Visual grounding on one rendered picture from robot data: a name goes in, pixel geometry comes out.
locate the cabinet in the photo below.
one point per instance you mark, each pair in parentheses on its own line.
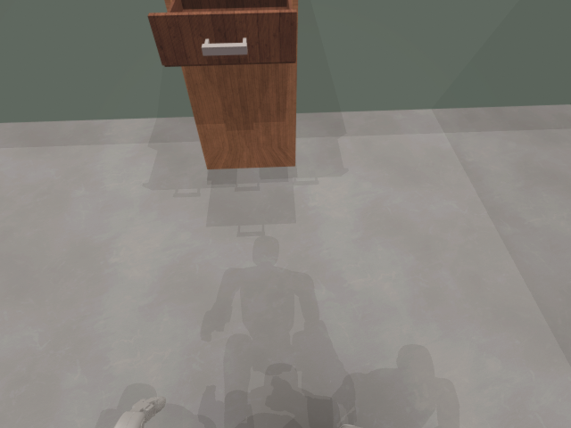
(245,114)

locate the left robot hand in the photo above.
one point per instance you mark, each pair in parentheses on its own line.
(141,413)

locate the drawer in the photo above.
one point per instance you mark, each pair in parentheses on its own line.
(268,25)

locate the handle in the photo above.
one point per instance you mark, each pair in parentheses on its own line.
(224,48)

